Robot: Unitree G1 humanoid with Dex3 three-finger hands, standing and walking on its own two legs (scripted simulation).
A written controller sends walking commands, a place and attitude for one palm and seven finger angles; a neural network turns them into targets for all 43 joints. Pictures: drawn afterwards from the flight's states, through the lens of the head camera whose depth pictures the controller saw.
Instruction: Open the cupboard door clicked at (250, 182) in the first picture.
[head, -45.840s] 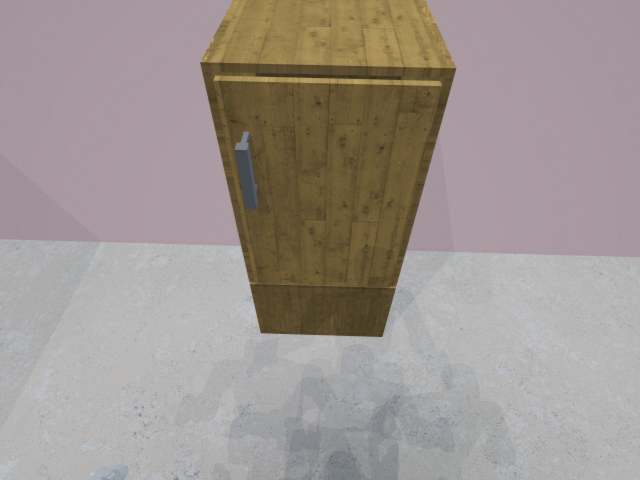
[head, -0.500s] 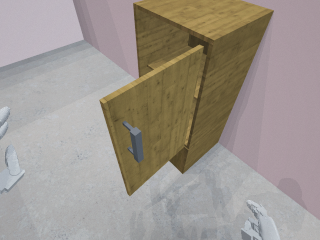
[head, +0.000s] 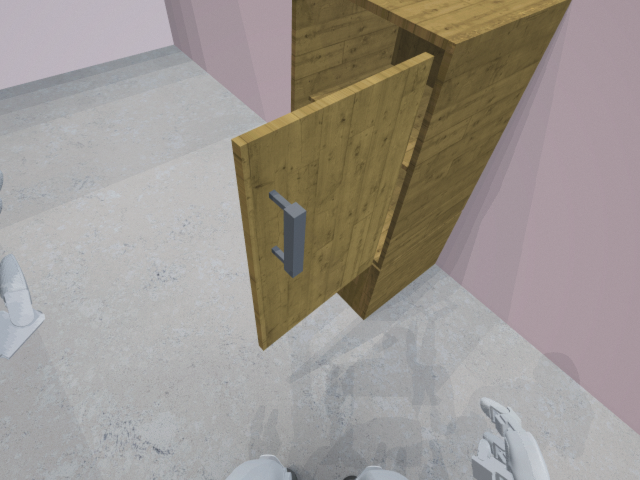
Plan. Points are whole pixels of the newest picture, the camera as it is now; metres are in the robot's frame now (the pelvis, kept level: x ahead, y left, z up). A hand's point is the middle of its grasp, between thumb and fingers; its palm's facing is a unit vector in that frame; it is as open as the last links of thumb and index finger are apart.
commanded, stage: step back with the hand held close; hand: left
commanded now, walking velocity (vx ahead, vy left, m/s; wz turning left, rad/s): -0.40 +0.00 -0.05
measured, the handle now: (285, 234) +0.45 +0.07 +0.01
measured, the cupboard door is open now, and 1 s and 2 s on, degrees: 93 93 93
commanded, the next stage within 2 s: stop stepping back and stand still in 0.30 s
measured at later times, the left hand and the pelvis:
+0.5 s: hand (29, 424) +0.13 +0.21 +0.20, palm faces +0.23 -0.85 -0.48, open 7.4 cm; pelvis -0.10 -0.01 +0.00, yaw -8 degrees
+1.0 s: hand out of the picture +0.08 +0.28 +0.20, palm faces +0.40 -0.79 -0.46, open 7.4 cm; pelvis -0.12 +0.02 +0.02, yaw -6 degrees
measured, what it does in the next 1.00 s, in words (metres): walks backwards: right foot, then right foot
